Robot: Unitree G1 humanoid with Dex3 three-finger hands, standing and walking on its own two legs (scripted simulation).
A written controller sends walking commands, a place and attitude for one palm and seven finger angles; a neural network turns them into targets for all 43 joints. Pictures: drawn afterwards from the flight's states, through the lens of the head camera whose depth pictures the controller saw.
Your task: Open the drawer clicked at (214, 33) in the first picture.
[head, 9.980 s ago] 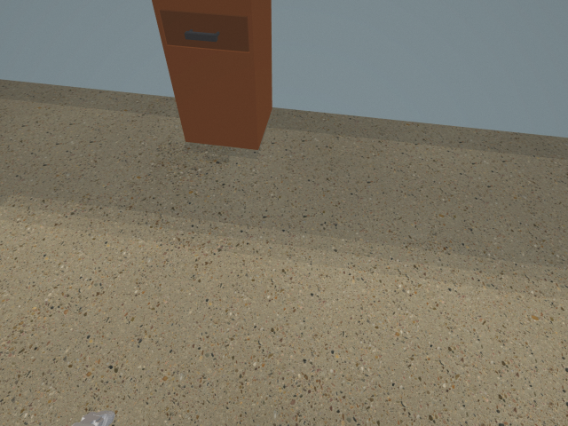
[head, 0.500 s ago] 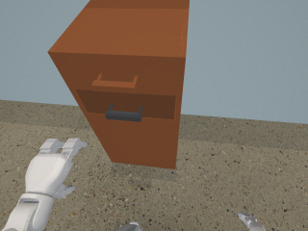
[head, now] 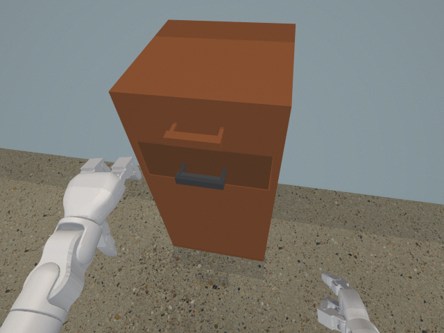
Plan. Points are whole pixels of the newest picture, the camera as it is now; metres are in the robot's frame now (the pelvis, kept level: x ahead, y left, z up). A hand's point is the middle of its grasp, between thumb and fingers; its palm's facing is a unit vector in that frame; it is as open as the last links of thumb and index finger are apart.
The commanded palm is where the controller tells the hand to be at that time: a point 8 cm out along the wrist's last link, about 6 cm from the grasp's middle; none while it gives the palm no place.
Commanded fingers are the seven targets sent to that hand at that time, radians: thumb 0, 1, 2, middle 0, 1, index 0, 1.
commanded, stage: raise the hand with hooked fingers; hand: left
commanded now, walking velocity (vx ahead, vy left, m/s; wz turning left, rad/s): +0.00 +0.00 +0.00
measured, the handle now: (202, 174) +0.54 +0.14 -0.13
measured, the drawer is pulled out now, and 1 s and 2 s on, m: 0.00 0.00 0.00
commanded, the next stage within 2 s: move the hooked fingers above the handle in 0.46 s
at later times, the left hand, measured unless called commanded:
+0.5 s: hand (122, 207) +0.29 +0.22 +0.08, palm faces +0.03 -0.09 -1.00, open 13.8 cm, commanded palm +0.27 +0.22 +0.14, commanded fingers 0.00 -0.50 0.30 -0.30 -1.20 -0.30 -1.20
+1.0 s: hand (149, 196) +0.35 +0.20 +0.04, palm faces -0.04 -0.08 -1.00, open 13.8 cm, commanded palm +0.34 +0.20 +0.09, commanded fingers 0.00 -0.50 0.30 -0.30 -1.20 -0.30 -1.20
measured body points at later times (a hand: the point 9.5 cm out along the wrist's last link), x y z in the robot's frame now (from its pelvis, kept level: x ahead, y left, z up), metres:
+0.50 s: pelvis -0.01 -0.02 +0.01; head +0.02 -0.05 +0.45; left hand +0.29 +0.22 +0.13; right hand +0.15 -0.26 -0.12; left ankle +0.04 +0.10 -0.72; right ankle -0.04 -0.14 -0.72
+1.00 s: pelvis +0.00 -0.02 +0.00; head +0.04 -0.05 +0.44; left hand +0.35 +0.20 +0.09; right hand +0.15 -0.27 -0.13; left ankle +0.04 +0.10 -0.72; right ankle -0.04 -0.14 -0.72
